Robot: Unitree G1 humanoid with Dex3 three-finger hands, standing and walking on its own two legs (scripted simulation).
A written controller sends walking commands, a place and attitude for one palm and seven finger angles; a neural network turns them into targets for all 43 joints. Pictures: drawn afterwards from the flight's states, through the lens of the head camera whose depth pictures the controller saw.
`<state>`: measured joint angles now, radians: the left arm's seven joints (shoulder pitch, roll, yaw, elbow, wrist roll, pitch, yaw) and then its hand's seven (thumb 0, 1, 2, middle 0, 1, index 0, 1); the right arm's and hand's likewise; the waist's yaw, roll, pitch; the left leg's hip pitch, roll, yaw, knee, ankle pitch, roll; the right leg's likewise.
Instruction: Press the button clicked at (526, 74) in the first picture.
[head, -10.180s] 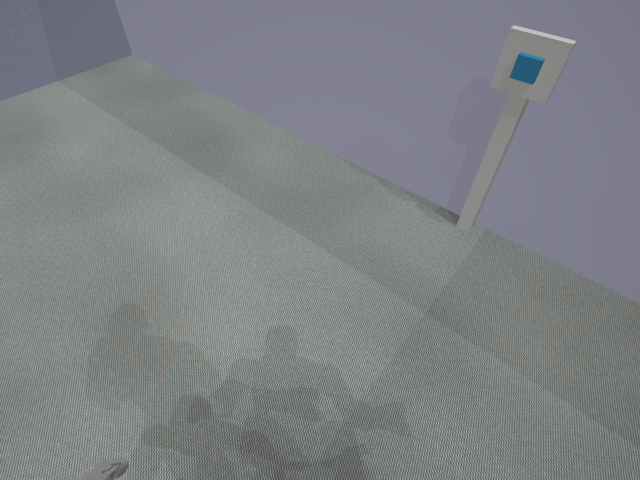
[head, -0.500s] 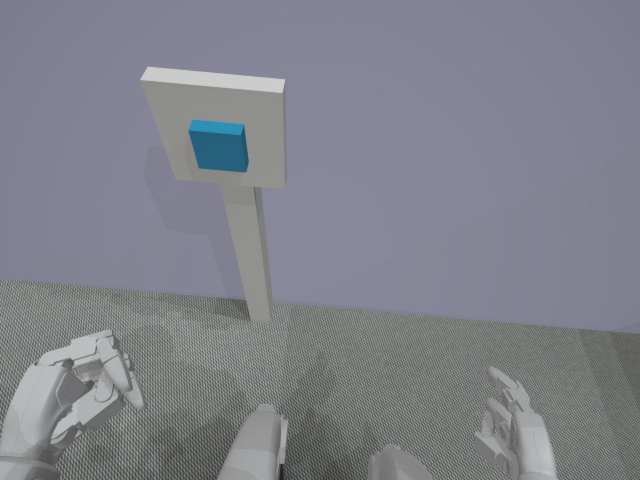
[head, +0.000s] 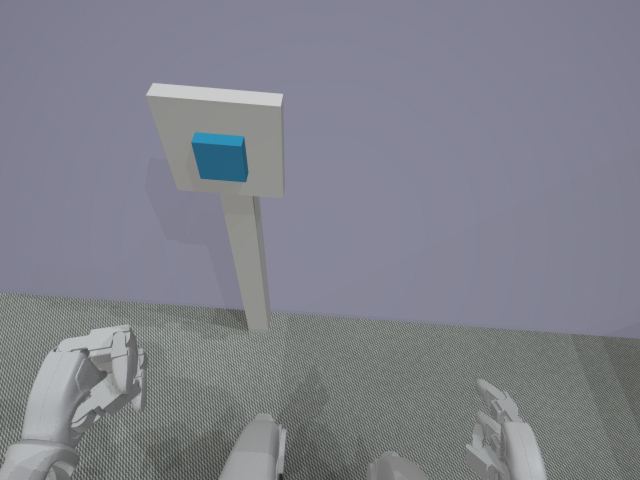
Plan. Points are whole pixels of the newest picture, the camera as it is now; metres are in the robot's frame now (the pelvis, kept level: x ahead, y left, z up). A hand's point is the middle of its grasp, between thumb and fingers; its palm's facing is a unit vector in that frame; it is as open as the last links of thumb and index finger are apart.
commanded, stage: raise the hand and make a fist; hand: left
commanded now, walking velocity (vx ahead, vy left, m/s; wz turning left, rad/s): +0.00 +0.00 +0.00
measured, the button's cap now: (222, 156) +0.54 +0.20 +0.07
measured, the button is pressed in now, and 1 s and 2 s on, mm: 0 0 0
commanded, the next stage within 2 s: aim a knuckle at the button in 0.66 s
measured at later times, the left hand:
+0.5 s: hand (159, 355) +0.24 +0.20 +0.06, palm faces +0.02 -1.00 -0.05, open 3.1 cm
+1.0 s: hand (179, 330) +0.27 +0.19 +0.06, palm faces +0.01 -1.00 -0.04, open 3.1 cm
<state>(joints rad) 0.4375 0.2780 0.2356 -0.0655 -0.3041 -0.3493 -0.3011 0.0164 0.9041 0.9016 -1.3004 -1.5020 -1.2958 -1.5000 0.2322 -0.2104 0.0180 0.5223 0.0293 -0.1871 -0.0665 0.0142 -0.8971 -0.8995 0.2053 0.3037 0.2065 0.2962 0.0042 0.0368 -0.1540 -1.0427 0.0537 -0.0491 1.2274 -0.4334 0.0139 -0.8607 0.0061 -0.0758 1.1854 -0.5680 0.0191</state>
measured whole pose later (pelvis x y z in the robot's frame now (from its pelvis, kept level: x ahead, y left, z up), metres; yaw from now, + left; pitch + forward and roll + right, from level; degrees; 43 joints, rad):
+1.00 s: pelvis +0.02 -0.02 +0.00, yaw +0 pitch +16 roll -4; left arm 0.25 0.26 0.20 0.08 -0.28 -0.37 -0.28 0.02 0.90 0.90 -1.30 -1.50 -1.30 -1.50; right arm 0.23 -0.24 0.02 0.53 0.02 -0.15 -0.08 0.01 -0.90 -0.90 0.20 0.30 0.21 0.30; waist 0.00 0.04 -0.16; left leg -1.03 0.06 -0.05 1.22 -0.46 -0.01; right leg -0.86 0.01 -0.07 1.19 -0.60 0.00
